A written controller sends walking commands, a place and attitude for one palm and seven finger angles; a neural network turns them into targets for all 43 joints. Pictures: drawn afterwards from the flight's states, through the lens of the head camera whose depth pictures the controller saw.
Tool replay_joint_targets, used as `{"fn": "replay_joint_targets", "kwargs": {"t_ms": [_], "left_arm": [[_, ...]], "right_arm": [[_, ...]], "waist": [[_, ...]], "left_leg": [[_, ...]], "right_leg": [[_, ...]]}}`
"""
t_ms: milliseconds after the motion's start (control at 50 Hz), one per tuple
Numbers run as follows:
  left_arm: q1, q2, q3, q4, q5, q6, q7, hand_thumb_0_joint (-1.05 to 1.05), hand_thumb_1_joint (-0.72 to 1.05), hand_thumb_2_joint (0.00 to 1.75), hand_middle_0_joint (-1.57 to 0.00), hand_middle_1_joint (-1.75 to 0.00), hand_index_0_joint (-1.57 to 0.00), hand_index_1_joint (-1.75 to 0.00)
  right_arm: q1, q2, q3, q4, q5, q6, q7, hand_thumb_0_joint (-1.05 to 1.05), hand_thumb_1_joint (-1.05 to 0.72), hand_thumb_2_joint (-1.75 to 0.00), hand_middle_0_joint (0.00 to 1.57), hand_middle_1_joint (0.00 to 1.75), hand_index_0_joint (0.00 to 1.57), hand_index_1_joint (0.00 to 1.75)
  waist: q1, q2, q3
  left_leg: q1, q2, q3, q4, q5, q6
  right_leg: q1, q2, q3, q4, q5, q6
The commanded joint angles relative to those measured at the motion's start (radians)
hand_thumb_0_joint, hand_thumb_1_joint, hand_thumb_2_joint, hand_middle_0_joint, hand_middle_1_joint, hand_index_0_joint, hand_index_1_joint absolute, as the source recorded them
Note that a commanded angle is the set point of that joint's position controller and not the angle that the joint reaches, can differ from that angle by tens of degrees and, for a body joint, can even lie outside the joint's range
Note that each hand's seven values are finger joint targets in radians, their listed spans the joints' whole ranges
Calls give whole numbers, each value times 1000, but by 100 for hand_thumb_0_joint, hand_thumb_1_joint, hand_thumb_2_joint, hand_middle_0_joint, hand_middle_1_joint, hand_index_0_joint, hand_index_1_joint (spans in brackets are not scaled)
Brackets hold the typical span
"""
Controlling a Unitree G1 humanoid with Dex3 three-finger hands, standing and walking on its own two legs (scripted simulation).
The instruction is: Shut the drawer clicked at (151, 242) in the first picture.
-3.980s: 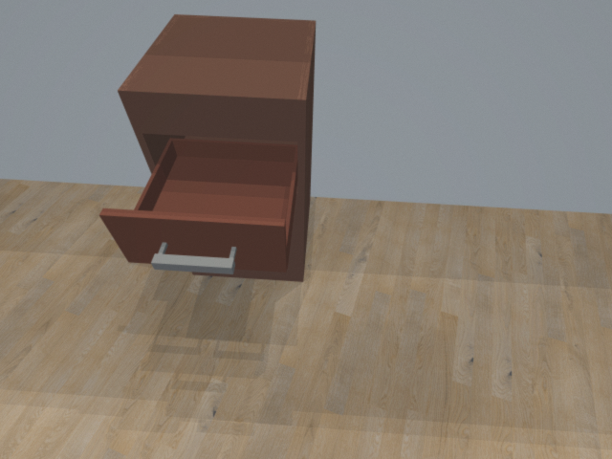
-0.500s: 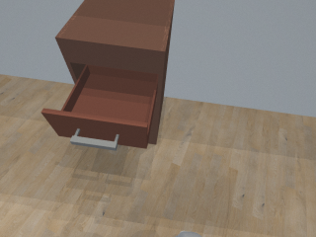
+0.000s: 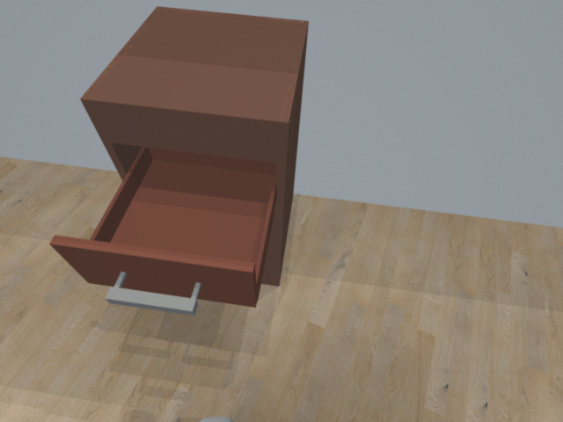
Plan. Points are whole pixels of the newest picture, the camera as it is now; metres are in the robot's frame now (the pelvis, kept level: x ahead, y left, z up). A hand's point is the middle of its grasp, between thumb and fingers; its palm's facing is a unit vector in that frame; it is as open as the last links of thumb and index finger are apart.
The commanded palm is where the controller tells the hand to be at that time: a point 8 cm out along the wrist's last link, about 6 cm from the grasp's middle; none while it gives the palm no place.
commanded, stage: come to a stop and stand still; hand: left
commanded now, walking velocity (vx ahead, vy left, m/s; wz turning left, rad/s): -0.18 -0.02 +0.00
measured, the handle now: (156, 291) +0.36 +0.27 -0.18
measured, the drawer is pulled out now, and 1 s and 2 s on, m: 0.28 0.28 0.28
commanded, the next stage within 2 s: look again from close up in 1.08 s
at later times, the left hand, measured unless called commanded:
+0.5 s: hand out of the picture +0.05 +0.19 -0.17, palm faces +0.00 -0.97 -0.25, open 7.4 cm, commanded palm none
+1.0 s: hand out of the picture -0.01 +0.23 -0.16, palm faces -0.06 -0.97 -0.22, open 7.4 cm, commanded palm none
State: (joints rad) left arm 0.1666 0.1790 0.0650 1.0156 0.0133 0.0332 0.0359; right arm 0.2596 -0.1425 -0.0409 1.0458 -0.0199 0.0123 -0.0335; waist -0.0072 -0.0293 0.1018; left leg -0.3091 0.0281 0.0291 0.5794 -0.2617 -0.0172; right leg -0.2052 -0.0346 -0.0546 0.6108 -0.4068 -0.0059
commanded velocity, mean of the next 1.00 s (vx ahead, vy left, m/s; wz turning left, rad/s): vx -0.02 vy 0.00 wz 0.00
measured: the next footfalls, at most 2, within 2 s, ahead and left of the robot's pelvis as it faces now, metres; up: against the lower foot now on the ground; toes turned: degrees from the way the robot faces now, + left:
none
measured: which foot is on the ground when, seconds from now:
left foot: down 0.00-1.00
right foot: down 0.00-1.00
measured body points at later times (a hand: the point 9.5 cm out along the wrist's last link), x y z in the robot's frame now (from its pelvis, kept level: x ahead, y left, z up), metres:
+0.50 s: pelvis +0.00 +0.00 +0.00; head +0.02 +0.00 +0.45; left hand +0.05 +0.25 -0.15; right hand +0.09 -0.25 -0.14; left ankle +0.00 +0.12 -0.73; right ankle -0.04 -0.11 -0.73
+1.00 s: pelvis -0.03 +0.04 +0.01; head -0.02 +0.05 +0.46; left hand +0.00 +0.28 -0.15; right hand -0.03 -0.20 -0.14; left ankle +0.00 +0.12 -0.73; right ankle -0.04 -0.11 -0.73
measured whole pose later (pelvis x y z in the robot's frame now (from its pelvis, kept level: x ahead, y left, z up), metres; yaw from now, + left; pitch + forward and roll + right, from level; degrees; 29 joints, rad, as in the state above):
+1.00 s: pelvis -0.03 +0.04 +0.01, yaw -2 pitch -1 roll +0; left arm 0.29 0.20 0.00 1.01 0.02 0.02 0.03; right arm 0.28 -0.18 -0.02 1.03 -0.01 0.02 0.00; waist -0.01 -0.01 0.05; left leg -0.25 -0.03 0.06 0.48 -0.22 0.06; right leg -0.19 -0.06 0.00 0.47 -0.26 0.05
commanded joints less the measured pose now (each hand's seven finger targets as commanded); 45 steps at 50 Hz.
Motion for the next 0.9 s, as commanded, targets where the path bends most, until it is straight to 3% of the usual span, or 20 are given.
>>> {"fn": "replay_joint_targets", "kwargs": {"t_ms": [0,40,100,160,220,240,260,280,300,320,340,360,380,400,440,480,520,660,780,880], "left_arm": [[104,85,15,-33,-4,-13,-1,0,90,90,-20,-30,-20,-30],[115,109,18,-37,0,-21,1,0,90,90,-20,-30,-20,-30],[109,157,23,-45,8,-29,3,0,90,90,-20,-30,-20,-30],[105,175,23,-42,13,-27,5,0,90,90,-20,-30,-20,-30],[69,168,21,-44,14,-24,7,0,90,90,-20,-30,-20,-30],[63,161,18,-43,8,-25,5,0,90,90,-20,-30,-20,-30],[80,135,12,-47,3,-25,3,0,90,90,-20,-30,-20,-30],[97,101,1,-43,-2,-25,6,0,90,90,-20,-30,-20,-30],[119,227,-34,-107,5,-58,4,0,90,90,-20,-30,-20,-30],[144,190,-2,-131,9,-59,10,0,90,90,-20,-30,-20,-30],[162,168,2,-105,13,-60,14,0,90,90,-20,-30,-20,-30],[164,189,-7,-105,13,-59,18,0,90,90,-20,-30,-20,-30],[158,198,-7,-113,14,-66,21,0,90,90,-20,-30,-20,-30],[159,189,-11,-118,17,-68,24,0,90,90,-20,-30,-20,-30],[130,191,-12,-136,19,-61,27,0,90,90,-20,-30,-20,-30],[97,176,-20,-157,12,-50,24,0,90,90,-20,-30,-20,-30],[122,156,-31,-159,7,-40,21,0,90,90,-20,-30,-20,-30],[117,145,-40,-140,2,-27,10,0,90,90,-20,-30,-20,-30],[119,129,-45,-117,6,-25,3,0,90,90,-20,-30,-20,-30],[148,118,-51,-75,6,-30,1,0,90,90,-20,-30,-20,-30]], "right_arm": [[49,-168,-28,-48,-2,-1,-19,0,-90,-90,20,30,20,30],[32,-180,-40,-69,4,5,-20,0,-90,-90,20,30,20,30],[-8,-151,-44,-102,6,17,-12,0,-90,-90,20,30,20,30],[-61,-124,-37,-116,7,29,-1,0,-90,-90,20,30,20,30],[-61,-111,-29,-107,11,20,1,0,-90,-90,20,30,20,30],[-39,-124,-27,-94,11,9,3,0,-90,-90,20,30,20,30],[-24,-161,-28,-83,5,-4,0,0,-90,-90,20,30,20,30],[-25,-194,-28,-78,2,-8,-8,0,-90,-90,20,30,20,30],[-56,-272,-36,-176,8,-26,-3,0,-90,-90,20,30,20,30],[-120,-281,-62,-213,2,-33,-6,0,-90,-90,20,30,20,30],[-121,-177,-49,-214,1,-29,-9,0,-90,-90,20,30,20,30],[-101,-144,-34,-223,5,-23,-5,0,-90,-90,20,30,20,30],[-97,-123,-26,-233,5,-16,2,0,-90,-90,20,30,20,30],[-82,-109,-19,-232,1,-11,8,0,-90,-90,20,30,20,30],[-62,-124,-23,-231,4,-11,8,0,-90,-90,20,30,20,30],[-30,-143,-21,-212,3,-18,8,0,-90,-90,20,30,20,30],[-21,-169,-18,-193,0,-23,8,0,-90,-90,20,30,20,30],[-30,-177,-6,-171,-2,-20,13,0,-90,-90,20,30,20,30],[-11,-182,-7,-139,-1,-20,17,0,-90,-90,20,30,20,30],[8,-181,-4,-102,3,-22,18,0,-90,-90,20,30,20,30]], "waist": [[22,232,-97],[12,134,-158],[8,-130,-174],[16,-166,-127],[-7,-130,-102],[-16,-90,-119],[-12,21,-156],[-2,118,-175],[0,188,-153],[36,201,-231],[26,133,-276],[23,52,-247],[17,-47,-204],[10,-142,-184],[-4,-131,-143],[-15,-47,-125],[4,73,-117],[16,86,-61],[14,78,-49],[13,68,-56]], "left_leg": [[153,205,-155,-151,743,125],[210,173,-114,-86,679,94],[133,59,-13,14,382,15],[7,-21,-11,129,-126,-12],[60,-8,-26,-9,-51,-3],[146,17,-39,-118,203,7],[256,99,-99,-136,497,36],[276,184,-180,-144,643,90],[336,140,-137,-141,618,109],[236,158,-129,-23,520,89],[164,83,-99,67,456,61],[80,32,-47,81,263,38],[-18,3,-28,82,21,21],[-67,-3,-22,79,-83,25],[-35,5,-23,31,-51,32],[76,37,-49,-41,235,45],[121,78,-81,-36,448,62],[32,80,-120,-155,145,70],[5,92,-157,-259,-70,74],[18,90,-159,-292,-107,72]], "right_leg": [[-22,-1,6,-34,110,-11],[-13,-30,41,-106,321,-13],[46,-148,166,-154,738,-62],[91,-238,230,-187,938,-155],[72,-197,187,-153,824,-145],[44,-150,148,-106,757,-96],[-14,-80,91,-61,589,-40],[-32,-29,58,-52,344,-8],[-82,14,42,-72,88,-5],[-85,-27,92,-127,164,-15],[11,-91,171,-148,472,-30],[68,-157,231,-149,661,-61],[103,-205,272,-163,723,-90],[154,-209,260,-142,849,-103],[94,-186,203,-132,784,-102],[5,-103,123,-104,594,-55],[-23,-51,79,-87,437,-27],[-10,-29,78,-151,161,-9],[-6,-24,61,-164,112,1],[-1,-35,69,-183,125,3]]}}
